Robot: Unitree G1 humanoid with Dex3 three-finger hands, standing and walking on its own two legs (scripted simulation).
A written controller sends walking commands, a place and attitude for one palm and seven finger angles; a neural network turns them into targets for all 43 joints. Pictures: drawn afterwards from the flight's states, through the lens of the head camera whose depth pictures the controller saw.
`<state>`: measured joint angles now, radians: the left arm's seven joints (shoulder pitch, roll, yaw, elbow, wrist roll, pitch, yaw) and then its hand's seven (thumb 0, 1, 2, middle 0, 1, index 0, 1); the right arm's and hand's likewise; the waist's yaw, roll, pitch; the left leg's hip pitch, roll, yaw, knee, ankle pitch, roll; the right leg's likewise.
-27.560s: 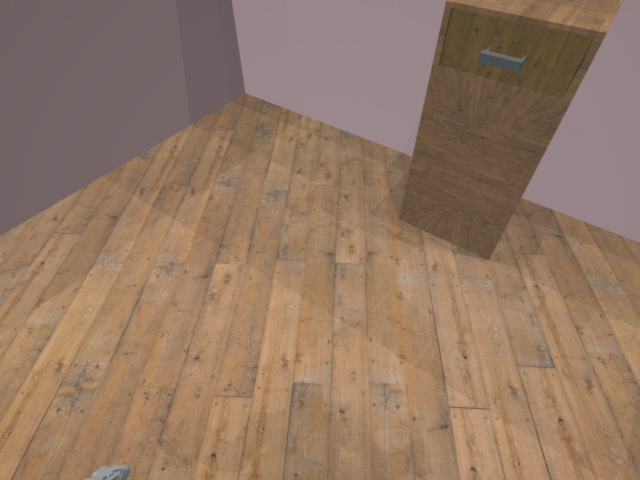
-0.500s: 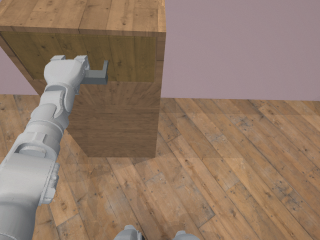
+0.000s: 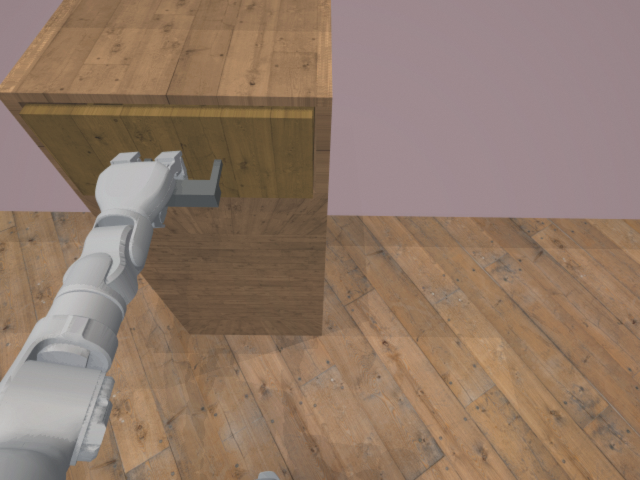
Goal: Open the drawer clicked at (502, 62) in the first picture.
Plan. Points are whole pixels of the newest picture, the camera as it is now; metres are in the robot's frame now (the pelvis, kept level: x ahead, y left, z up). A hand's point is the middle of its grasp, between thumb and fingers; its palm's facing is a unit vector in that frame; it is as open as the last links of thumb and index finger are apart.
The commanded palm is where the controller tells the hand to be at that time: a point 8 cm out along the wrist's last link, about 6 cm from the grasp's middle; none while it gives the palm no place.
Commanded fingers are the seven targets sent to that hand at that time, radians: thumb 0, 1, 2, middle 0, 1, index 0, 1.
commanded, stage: pull the drawer open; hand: left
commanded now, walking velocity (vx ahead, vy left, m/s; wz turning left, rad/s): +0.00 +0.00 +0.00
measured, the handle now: (178, 179) +0.50 +0.19 +0.05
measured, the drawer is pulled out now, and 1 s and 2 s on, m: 0.02 0.06 0.29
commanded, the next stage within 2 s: none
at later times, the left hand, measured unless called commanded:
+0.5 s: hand (150, 226) +0.44 +0.22 +0.03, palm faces -0.07 -0.05 -1.00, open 5.8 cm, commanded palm +0.40 +0.21 +0.09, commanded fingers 0.00 0.90 0.90 -0.40 -1.35 -0.40 -1.35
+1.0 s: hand (145, 243) +0.41 +0.22 +0.03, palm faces -0.05 -0.04 -1.00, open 5.8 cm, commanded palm +0.37 +0.21 +0.09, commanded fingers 0.00 0.90 0.90 -0.40 -1.35 -0.40 -1.35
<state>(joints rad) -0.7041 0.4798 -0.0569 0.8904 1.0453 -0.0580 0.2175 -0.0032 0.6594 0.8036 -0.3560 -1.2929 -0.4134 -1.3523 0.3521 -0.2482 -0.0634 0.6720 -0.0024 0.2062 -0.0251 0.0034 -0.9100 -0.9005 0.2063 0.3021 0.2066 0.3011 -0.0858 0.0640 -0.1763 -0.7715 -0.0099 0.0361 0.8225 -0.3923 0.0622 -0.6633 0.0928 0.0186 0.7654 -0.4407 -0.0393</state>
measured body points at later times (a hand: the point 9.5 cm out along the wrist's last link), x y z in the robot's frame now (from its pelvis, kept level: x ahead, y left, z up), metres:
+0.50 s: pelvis +0.00 +0.00 +0.00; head +0.08 -0.01 +0.44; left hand +0.44 +0.22 +0.09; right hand +0.03 -0.27 -0.13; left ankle -0.01 +0.08 -0.70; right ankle -0.06 -0.10 -0.70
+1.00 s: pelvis -0.02 +0.00 +0.00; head +0.05 +0.00 +0.44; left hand +0.41 +0.22 +0.09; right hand +0.04 -0.27 -0.13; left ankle -0.01 +0.08 -0.70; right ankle -0.06 -0.10 -0.70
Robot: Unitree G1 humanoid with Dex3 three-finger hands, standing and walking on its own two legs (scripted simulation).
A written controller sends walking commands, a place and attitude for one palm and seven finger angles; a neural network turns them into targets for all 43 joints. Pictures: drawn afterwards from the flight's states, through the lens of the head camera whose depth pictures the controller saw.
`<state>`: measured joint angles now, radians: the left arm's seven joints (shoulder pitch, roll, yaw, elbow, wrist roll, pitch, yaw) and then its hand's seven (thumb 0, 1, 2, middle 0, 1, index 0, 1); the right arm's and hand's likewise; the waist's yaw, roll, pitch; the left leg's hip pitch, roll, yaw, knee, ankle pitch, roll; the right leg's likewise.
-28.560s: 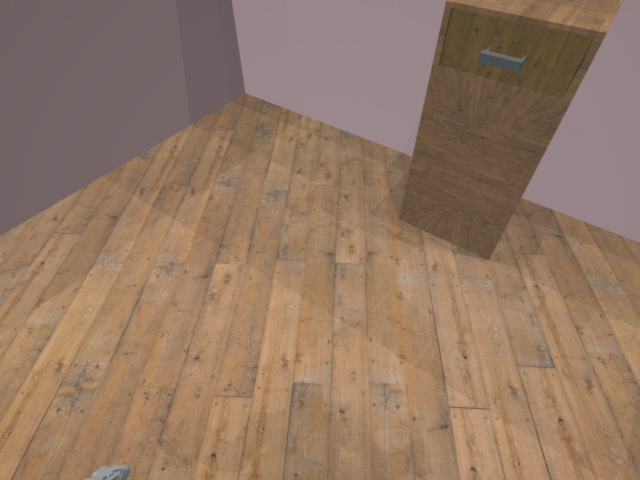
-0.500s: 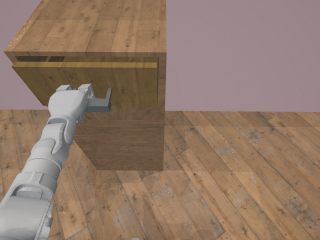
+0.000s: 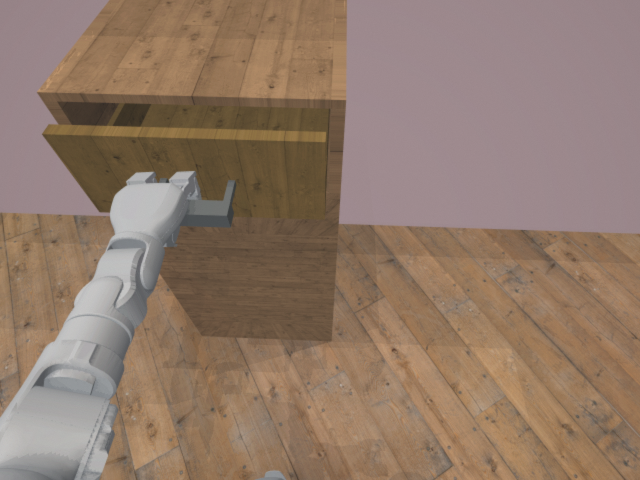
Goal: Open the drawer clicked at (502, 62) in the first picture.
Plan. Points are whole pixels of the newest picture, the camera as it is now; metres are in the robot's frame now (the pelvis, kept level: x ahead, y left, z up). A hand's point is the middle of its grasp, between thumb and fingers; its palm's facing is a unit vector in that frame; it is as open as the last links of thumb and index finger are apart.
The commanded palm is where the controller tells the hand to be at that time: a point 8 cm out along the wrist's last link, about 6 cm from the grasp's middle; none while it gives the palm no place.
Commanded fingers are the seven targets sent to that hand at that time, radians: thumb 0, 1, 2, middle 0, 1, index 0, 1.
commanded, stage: pull the drawer open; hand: left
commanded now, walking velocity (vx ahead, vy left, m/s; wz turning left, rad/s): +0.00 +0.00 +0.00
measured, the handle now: (192, 199) +0.48 +0.18 +0.06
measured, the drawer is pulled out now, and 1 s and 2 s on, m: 0.06 0.29 0.30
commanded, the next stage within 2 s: open the thumb to release the handle in 1.54 s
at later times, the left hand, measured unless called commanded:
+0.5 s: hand (141, 309) +0.32 +0.22 +0.03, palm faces +0.01 -0.09 -1.00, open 5.9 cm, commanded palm +0.28 +0.22 +0.09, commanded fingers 0.00 0.90 0.90 -0.40 -1.35 -0.40 -1.35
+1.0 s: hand (109, 407) +0.21 +0.23 +0.03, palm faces -0.01 -0.09 -1.00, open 5.7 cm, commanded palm +0.17 +0.23 +0.09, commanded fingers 0.00 0.90 0.90 -0.40 -1.35 -0.40 -1.35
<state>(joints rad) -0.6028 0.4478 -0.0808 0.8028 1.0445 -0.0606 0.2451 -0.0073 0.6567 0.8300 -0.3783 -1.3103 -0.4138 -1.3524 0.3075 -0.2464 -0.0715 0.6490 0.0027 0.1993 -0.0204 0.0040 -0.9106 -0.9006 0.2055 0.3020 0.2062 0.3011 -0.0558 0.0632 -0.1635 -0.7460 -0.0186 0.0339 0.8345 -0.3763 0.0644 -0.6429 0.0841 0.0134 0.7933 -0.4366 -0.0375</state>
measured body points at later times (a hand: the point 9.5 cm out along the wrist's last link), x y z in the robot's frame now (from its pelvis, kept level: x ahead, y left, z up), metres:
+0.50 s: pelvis +0.01 +0.00 +0.01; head +0.04 -0.02 +0.46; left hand +0.31 +0.23 +0.09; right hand +0.18 -0.24 -0.10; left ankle +0.01 +0.08 -0.70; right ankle -0.04 -0.10 -0.70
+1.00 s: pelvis +0.01 -0.01 +0.00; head +0.04 -0.04 +0.45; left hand +0.20 +0.23 +0.09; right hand +0.20 -0.24 -0.10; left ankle +0.01 +0.08 -0.70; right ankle -0.04 -0.10 -0.70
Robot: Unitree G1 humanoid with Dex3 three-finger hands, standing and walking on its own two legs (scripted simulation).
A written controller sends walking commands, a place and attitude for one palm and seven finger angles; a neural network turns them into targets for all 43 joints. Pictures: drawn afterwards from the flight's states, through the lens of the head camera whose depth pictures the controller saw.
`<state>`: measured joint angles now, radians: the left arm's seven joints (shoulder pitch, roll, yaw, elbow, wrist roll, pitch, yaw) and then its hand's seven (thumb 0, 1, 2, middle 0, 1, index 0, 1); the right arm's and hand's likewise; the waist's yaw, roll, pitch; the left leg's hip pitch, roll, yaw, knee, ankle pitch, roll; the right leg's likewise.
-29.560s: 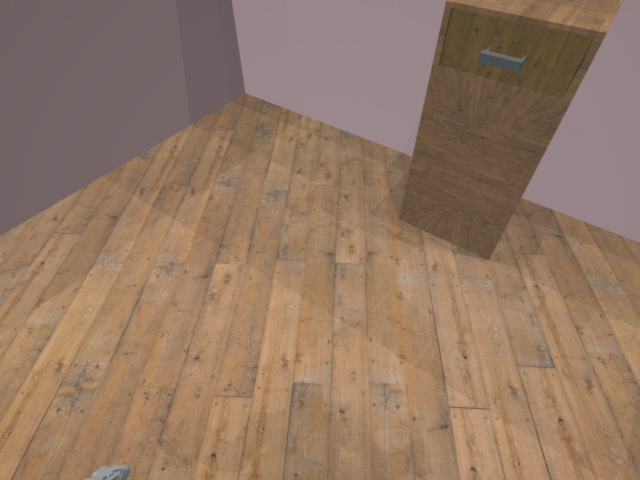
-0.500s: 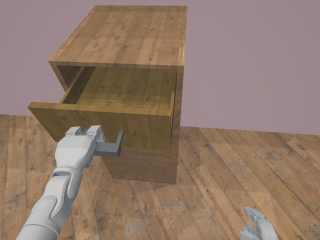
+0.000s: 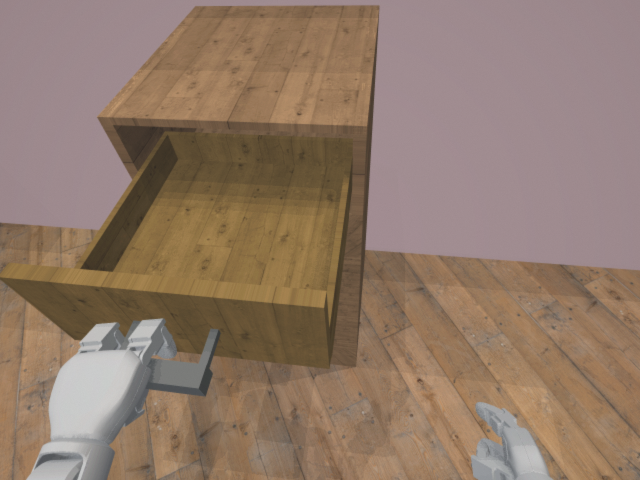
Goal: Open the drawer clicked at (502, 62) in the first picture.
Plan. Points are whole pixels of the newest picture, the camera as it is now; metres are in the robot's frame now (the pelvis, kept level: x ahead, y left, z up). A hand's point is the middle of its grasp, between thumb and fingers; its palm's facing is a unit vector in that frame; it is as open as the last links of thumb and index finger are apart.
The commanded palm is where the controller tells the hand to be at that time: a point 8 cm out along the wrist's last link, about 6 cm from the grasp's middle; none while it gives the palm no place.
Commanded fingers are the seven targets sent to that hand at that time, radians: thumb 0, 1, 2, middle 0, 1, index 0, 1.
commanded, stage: pull the drawer open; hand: left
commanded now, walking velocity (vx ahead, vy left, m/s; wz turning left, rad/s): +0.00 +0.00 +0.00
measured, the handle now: (165, 354) +0.25 +0.21 +0.05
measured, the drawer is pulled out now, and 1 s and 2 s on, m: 0.29 0.30 0.30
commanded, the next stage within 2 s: open the thumb to release the handle in 0.54 s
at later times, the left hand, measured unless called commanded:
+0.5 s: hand (121, 422) +0.18 +0.24 +0.03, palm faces +0.01 -0.08 -1.00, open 5.8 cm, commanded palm +0.14 +0.24 +0.08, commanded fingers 0.00 0.90 0.90 -0.40 -1.35 -0.40 -1.35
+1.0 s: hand (111, 423) +0.17 +0.25 +0.03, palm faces +0.00 -0.08 -1.00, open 9.2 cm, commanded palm +0.15 +0.25 +0.08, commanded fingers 0.00 -0.43 0.33 -0.31 -1.21 -0.31 -1.21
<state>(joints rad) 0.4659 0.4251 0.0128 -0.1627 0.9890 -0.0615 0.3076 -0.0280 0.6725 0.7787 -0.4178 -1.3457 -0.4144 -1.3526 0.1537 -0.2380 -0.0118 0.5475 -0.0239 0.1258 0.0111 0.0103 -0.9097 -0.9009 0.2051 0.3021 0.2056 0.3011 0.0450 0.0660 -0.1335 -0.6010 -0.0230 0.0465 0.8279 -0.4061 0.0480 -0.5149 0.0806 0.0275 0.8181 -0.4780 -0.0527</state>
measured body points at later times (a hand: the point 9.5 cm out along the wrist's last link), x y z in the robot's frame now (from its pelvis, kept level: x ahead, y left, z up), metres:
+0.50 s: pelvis +0.00 -0.01 -0.01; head +0.03 -0.04 +0.44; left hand +0.17 +0.24 +0.08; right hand +0.20 -0.23 -0.11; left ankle +0.00 +0.09 -0.70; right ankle -0.05 -0.09 -0.70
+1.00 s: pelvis -0.01 -0.01 -0.01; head +0.02 -0.03 +0.44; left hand +0.17 +0.25 +0.09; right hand +0.19 -0.23 -0.11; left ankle +0.00 +0.09 -0.70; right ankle -0.05 -0.09 -0.70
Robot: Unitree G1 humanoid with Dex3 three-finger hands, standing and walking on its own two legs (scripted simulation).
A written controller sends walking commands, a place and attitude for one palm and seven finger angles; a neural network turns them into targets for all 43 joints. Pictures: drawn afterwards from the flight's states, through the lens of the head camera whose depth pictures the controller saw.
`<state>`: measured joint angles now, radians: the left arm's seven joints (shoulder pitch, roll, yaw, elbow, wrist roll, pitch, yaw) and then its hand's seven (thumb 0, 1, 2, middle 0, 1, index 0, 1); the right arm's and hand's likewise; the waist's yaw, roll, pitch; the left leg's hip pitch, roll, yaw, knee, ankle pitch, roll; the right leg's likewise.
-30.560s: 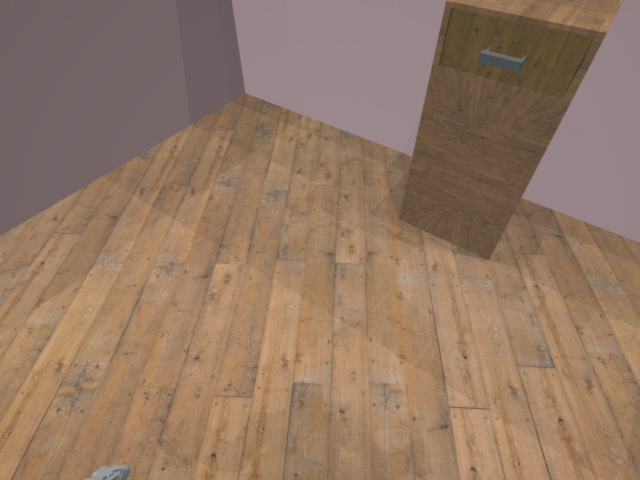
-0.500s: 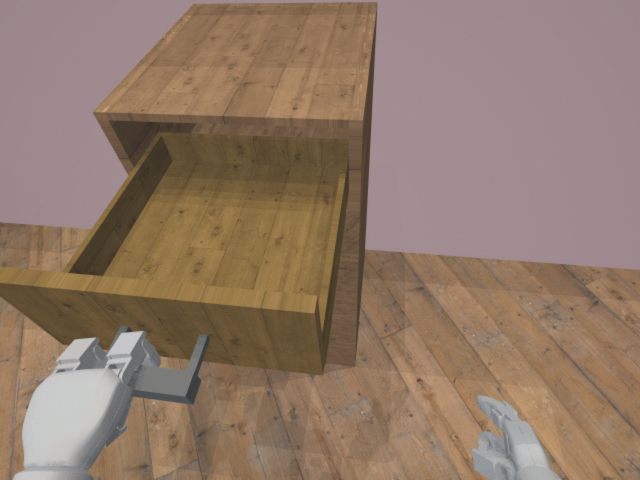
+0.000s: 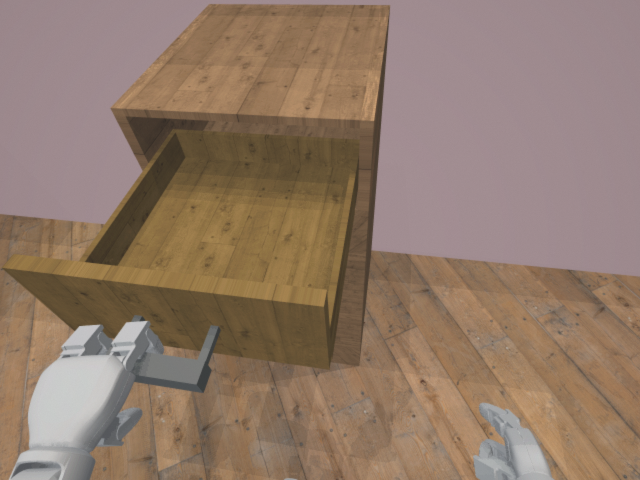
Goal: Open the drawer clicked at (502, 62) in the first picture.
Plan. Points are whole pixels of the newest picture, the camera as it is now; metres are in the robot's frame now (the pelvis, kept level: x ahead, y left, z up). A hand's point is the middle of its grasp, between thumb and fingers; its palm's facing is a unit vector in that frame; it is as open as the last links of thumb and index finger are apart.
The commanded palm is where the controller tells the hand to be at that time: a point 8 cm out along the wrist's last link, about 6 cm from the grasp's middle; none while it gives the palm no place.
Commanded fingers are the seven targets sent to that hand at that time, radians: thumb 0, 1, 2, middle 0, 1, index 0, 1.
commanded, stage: open the thumb to release the handle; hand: left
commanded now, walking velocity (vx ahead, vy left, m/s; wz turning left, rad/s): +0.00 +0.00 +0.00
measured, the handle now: (165, 349) +0.25 +0.21 +0.06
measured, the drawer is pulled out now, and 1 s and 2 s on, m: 0.30 0.30 0.30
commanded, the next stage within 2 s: lift the hand off the handle in 0.14 s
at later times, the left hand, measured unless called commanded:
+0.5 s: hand (122, 392) +0.20 +0.25 +0.04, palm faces +0.05 -0.07 -1.00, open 13.8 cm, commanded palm +0.18 +0.25 +0.09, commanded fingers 0.00 -0.50 0.30 -0.30 -1.20 -0.30 -1.20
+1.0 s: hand (96, 369) +0.20 +0.25 +0.10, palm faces +0.08 -0.09 -0.99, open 13.8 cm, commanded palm +0.18 +0.25 +0.16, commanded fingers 0.00 -0.50 0.30 -0.30 -1.20 -0.30 -1.20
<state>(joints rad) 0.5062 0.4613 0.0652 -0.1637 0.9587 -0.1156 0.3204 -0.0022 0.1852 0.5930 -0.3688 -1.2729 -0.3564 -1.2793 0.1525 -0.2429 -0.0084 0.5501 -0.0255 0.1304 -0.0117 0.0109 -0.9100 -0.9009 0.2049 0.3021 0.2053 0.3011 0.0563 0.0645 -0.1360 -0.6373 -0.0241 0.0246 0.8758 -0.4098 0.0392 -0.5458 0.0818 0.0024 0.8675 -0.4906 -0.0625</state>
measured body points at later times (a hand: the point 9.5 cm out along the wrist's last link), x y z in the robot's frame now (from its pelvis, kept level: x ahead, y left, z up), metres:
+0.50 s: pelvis -0.01 +0.01 +0.00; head +0.02 -0.02 +0.45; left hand +0.19 +0.25 +0.09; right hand +0.19 -0.21 -0.10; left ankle +0.01 +0.10 -0.69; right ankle -0.04 -0.08 -0.69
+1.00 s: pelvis +0.00 +0.01 +0.02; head +0.00 -0.02 +0.47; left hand +0.19 +0.26 +0.15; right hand +0.21 -0.20 -0.08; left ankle +0.01 +0.10 -0.69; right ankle -0.04 -0.08 -0.69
